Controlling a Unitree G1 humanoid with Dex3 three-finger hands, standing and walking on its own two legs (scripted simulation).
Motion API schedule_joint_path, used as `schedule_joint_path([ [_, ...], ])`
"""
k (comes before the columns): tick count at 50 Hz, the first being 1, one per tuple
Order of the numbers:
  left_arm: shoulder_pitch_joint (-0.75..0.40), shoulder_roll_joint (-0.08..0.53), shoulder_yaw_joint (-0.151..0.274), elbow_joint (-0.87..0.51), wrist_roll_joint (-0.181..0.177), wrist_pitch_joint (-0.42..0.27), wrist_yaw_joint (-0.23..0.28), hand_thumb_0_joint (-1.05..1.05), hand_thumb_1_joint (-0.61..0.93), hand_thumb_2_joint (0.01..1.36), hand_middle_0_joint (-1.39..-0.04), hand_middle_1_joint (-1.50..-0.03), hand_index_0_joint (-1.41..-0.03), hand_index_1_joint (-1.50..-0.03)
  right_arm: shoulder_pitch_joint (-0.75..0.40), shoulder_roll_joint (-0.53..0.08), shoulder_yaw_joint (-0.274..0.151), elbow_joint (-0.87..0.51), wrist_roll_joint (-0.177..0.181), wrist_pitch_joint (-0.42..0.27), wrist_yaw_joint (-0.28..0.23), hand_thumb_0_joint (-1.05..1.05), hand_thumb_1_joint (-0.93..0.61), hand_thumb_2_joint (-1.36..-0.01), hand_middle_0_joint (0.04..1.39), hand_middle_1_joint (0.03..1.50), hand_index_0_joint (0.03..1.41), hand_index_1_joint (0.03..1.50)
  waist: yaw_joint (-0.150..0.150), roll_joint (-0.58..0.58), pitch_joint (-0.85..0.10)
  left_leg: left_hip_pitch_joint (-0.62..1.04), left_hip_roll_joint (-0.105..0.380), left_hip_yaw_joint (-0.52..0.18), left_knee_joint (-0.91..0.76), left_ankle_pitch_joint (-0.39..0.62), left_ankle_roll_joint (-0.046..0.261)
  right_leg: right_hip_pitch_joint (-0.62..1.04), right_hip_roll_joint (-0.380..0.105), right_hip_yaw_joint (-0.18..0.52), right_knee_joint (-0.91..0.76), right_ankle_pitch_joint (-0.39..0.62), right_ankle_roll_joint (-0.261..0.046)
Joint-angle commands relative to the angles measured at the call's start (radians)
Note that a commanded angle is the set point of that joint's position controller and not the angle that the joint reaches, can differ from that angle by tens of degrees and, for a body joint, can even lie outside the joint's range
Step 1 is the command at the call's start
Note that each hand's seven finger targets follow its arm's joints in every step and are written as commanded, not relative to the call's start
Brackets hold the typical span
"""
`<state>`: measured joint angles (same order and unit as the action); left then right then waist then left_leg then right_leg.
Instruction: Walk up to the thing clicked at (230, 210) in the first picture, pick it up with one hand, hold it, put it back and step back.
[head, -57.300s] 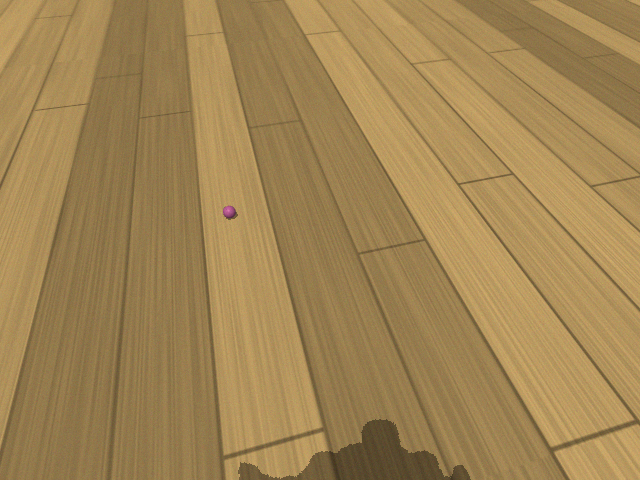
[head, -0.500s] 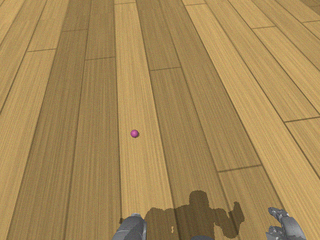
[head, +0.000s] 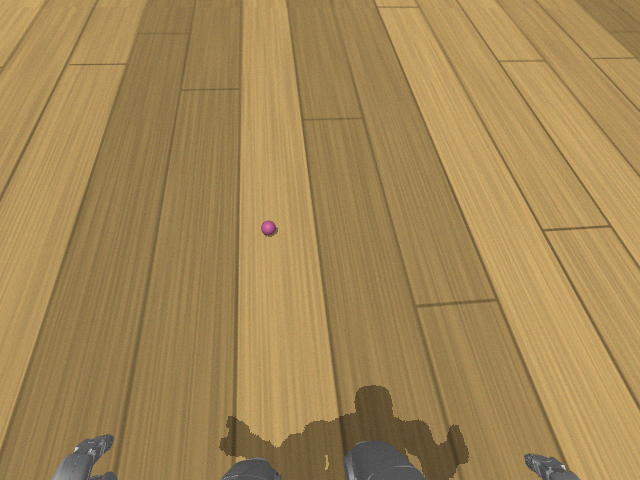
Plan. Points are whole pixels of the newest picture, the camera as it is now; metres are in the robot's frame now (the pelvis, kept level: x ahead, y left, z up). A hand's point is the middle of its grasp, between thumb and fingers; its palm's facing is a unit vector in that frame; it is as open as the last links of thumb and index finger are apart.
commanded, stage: step back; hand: left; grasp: from above
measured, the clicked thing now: (268, 227) +1.01 +0.18 -0.73
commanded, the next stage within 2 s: stand in 1.28 s
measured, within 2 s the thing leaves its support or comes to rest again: neither
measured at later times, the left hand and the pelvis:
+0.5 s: hand out of the picture -0.07 +0.26 -0.14, palm faces +0.07 -0.90 -0.42, open 7.4 cm; pelvis -0.11 -0.02 +0.00, yaw +3 degrees
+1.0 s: hand out of the picture +0.01 +0.23 -0.15, palm faces +0.07 -0.93 -0.36, open 7.4 cm; pelvis -0.07 -0.03 +0.00, yaw +4 degrees
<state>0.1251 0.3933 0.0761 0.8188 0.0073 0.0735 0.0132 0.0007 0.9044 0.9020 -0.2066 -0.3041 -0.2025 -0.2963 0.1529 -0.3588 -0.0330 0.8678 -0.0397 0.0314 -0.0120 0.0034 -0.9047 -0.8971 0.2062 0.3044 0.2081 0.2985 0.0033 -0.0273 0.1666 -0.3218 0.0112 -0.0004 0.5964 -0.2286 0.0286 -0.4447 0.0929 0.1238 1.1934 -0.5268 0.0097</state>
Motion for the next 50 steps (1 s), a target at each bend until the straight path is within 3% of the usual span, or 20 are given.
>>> schedule_joint_path([
  [1,0.047,0.171,0.045,-0.051,0.014,-0.032,0.002,0.000,0.900,0.900,-0.200,-0.300,-0.200,-0.300,0.002,-0.278,-0.084,-0.086,0.000,-0.020,-0.016,0.000,-0.900,-0.900,0.200,0.300,0.200,0.300,-0.022,0.193,-0.202,0.198,0.248,-0.235,-0.180,0.165,0.218,0.001,-0.049,-0.038,-0.217,-0.003,0.018],
  [6,0.204,0.158,0.046,0.067,0.020,-0.066,-0.010,0.000,0.900,0.900,-0.200,-0.300,-0.200,-0.300,-0.034,-0.314,-0.091,-0.078,0.003,0.007,-0.002,0.000,-0.900,-0.900,0.200,0.300,0.200,0.300,0.031,0.223,-0.264,0.081,0.198,-0.168,-0.134,-0.130,0.135,0.294,-0.053,-0.167,-0.790,0.148,-0.048],
  [7,0.222,0.195,0.061,0.086,0.034,-0.074,-0.006,0.000,0.900,0.900,-0.200,-0.300,-0.200,-0.300,-0.032,-0.256,-0.075,-0.081,0.008,0.009,0.001,0.000,-0.900,-0.900,0.200,0.300,0.200,0.300,0.037,0.114,-0.235,-0.067,0.141,-0.123,-0.008,-0.195,0.077,0.355,-0.110,-0.027,-0.821,0.138,-0.070],
  [8,0.201,0.288,0.089,0.062,0.052,-0.080,-0.004,0.000,0.900,0.900,-0.200,-0.300,-0.200,-0.300,-0.046,-0.184,-0.052,-0.112,0.013,0.001,0.003,0.000,-0.900,-0.900,0.200,0.300,0.200,0.300,0.050,-0.136,-0.168,-0.334,-0.029,-0.053,0.169,-0.288,-0.007,0.369,-0.316,0.327,-0.907,-0.101,-0.143],
  [9,0.100,0.384,0.103,0.016,0.050,-0.075,0.001,0.000,0.900,0.900,-0.200,-0.300,-0.200,-0.300,-0.113,-0.209,-0.068,-0.115,0.013,0.001,-0.014,0.000,-0.900,-0.900,0.200,0.300,0.200,0.300,0.091,-0.193,-0.116,-0.224,-0.044,-0.166,0.318,-0.356,-0.040,0.054,-0.519,0.490,-0.974,-0.194,-0.281],
  [13,-0.021,0.252,0.071,-0.006,0.041,-0.098,0.006,0.000,0.900,0.900,-0.200,-0.300,-0.200,-0.300,-0.015,-0.227,-0.069,-0.037,0.022,-0.013,-0.006,0.000,-0.900,-0.900,0.200,0.300,0.200,0.300,-0.002,-0.086,-0.054,-0.183,-0.077,-0.154,0.463,-0.157,-0.041,0.077,-0.315,0.135,-0.877,0.070,-0.164],
  [20,0.095,0.281,0.079,0.031,0.041,-0.109,-0.009,0.000,0.900,0.900,-0.200,-0.300,-0.200,-0.300,-0.044,-0.231,-0.068,-0.007,-0.002,-0.043,0.023,0.000,-0.900,-0.900,0.200,0.300,0.200,0.300,0.077,-0.153,-0.041,-0.146,-0.010,-0.049,0.117,-0.274,-0.055,0.226,-0.380,0.181,-0.913,-0.168,-0.201],
  [24,0.069,0.228,0.043,0.025,0.030,-0.091,-0.018,0.000,0.900,0.900,-0.200,-0.300,-0.200,-0.300,0.088,-0.207,-0.079,0.063,0.006,-0.070,0.021,0.000,-0.900,-0.900,0.200,0.300,0.200,0.300,0.004,-0.074,-0.139,0.203,-0.054,0.021,-0.227,-0.089,-0.012,0.161,-0.290,-0.003,-0.708,0.177,-0.137],
  [25,0.081,0.177,0.026,0.029,0.024,-0.090,-0.018,0.000,0.900,0.900,-0.200,-0.300,-0.200,-0.300,0.123,-0.238,-0.091,0.069,0.005,-0.078,0.016,0.000,-0.900,-0.900,0.200,0.300,0.200,0.300,-0.014,0.027,-0.180,0.333,0.038,-0.155,-0.249,-0.142,0.022,0.039,-0.224,-0.078,-0.585,0.213,-0.086],
  [26,0.007,0.151,0.021,0.020,0.009,-0.093,-0.021,0.000,0.900,0.900,-0.200,-0.300,-0.200,-0.300,0.151,-0.326,-0.107,0.075,-0.001,-0.077,0.014,0.000,-0.900,-0.900,0.200,0.300,0.200,0.300,-0.044,0.197,-0.167,0.287,0.242,-0.502,-0.330,-0.419,0.128,-0.101,-0.089,-0.180,-0.400,0.014,-0.038],
  [27,-0.035,0.232,0.048,0.017,0.019,-0.091,-0.014,0.000,0.900,0.900,-0.200,-0.300,-0.200,-0.300,0.164,-0.380,-0.121,0.066,0.004,-0.077,0.016,0.000,-0.900,-0.900,0.200,0.300,0.200,0.300,-0.068,0.154,-0.098,0.169,0.333,-0.604,-0.382,-0.518,0.233,-0.103,-0.122,-0.095,-0.268,-0.071,-0.044],
  [32,0.068,0.191,0.036,0.068,0.012,-0.110,-0.029,0.000,0.900,0.900,-0.200,-0.300,-0.200,-0.300,0.068,-0.281,-0.094,0.038,0.002,-0.089,0.010,0.000,-0.900,-0.900,0.200,0.300,0.200,0.300,-0.011,0.177,-0.105,0.159,0.223,-0.312,-0.285,-0.107,0.175,-0.022,-0.148,-0.101,-0.376,0.043,-0.032],
  [34,0.053,0.176,0.038,0.073,0.015,-0.110,-0.031,0.000,0.900,0.900,-0.200,-0.300,-0.200,-0.300,0.062,-0.280,-0.093,0.030,-0.002,-0.081,0.012,0.000,-0.900,-0.900,0.200,0.300,0.200,0.300,-0.021,0.211,-0.109,0.095,0.208,-0.266,-0.267,-0.063,0.160,0.079,-0.117,-0.144,-0.467,0.069,-0.025],
  [37,0.146,0.161,0.039,0.135,0.013,-0.123,-0.012,0.000,0.900,0.900,-0.200,-0.300,-0.200,-0.300,-0.033,-0.210,-0.059,0.011,0.019,-0.055,0.013,0.000,-0.900,-0.900,0.200,0.300,0.200,0.300,0.063,0.134,-0.138,-0.102,0.132,-0.142,-0.089,-0.072,0.073,0.390,-0.077,-0.168,-0.737,0.290,-0.027],
  [38,0.154,0.199,0.051,0.135,0.023,-0.131,-0.003,0.000,0.900,0.900,-0.200,-0.300,-0.200,-0.300,-0.007,-0.156,-0.038,0.007,0.025,-0.053,0.010,0.000,-0.900,-0.900,0.200,0.300,0.200,0.300,0.065,0.023,-0.164,-0.174,0.073,-0.097,0.040,-0.092,0.030,0.465,-0.156,-0.023,-0.806,0.272,-0.042],
  [39,0.150,0.279,0.066,0.121,0.034,-0.141,0.007,0.000,0.900,0.900,-0.200,-0.300,-0.200,-0.300,0.008,-0.115,-0.025,-0.003,0.030,-0.052,0.006,0.000,-0.900,-0.900,0.200,0.300,0.200,0.300,0.058,-0.146,-0.167,-0.261,-0.044,-0.077,0.202,-0.215,-0.024,0.450,-0.384,0.327,-0.930,0.209,-0.117],
  [40,0.080,0.314,0.065,0.102,0.026,-0.141,0.003,0.000,0.900,0.900,-0.200,-0.300,-0.200,-0.300,0.013,-0.182,-0.047,0.022,0.025,-0.043,-0.006,0.000,-0.900,-0.900,0.200,0.300,0.200,0.300,0.042,-0.072,-0.155,-0.144,-0.011,-0.117,0.275,-0.366,-0.024,0.268,-0.494,0.386,-0.925,0.135,-0.229],
  [41,0.014,0.298,0.058,0.084,0.025,-0.141,0.002,0.000,0.900,0.900,-0.200,-0.300,-0.200,-0.300,0.047,-0.211,-0.057,0.050,0.024,-0.041,-0.006,0.000,-0.900,-0.900,0.200,0.300,0.200,0.300,0.017,-0.045,-0.118,-0.088,0.006,-0.131,0.311,-0.357,-0.026,0.178,-0.489,0.348,-0.906,0.135,-0.256],
  [48,-0.065,0.236,0.030,0.100,0.009,-0.127,-0.001,0.000,0.900,0.900,-0.200,-0.300,-0.200,-0.300,0.082,-0.169,-0.049,0.126,0.014,-0.059,0.004,0.000,-0.900,-0.900,0.200,0.300,0.200,0.300,-0.019,-0.128,-0.171,0.107,-0.003,0.012,-0.097,-0.087,-0.026,0.175,-0.317,0.020,-0.732,0.479,-0.143],
  [50,-0.052,0.175,0.005,0.099,0.001,-0.118,-0.004,0.000,0.900,0.900,-0.200,-0.300,-0.200,-0.300,0.049,-0.207,-0.061,0.130,0.001,-0.068,-0.001,0.000,-0.900,-0.900,0.200,0.300,0.200,0.300,-0.012,-0.015,-0.199,0.201,0.088,-0.128,-0.189,0.118,0.003,0.123,-0.248,-0.037,-0.652,0.496,-0.069],
])
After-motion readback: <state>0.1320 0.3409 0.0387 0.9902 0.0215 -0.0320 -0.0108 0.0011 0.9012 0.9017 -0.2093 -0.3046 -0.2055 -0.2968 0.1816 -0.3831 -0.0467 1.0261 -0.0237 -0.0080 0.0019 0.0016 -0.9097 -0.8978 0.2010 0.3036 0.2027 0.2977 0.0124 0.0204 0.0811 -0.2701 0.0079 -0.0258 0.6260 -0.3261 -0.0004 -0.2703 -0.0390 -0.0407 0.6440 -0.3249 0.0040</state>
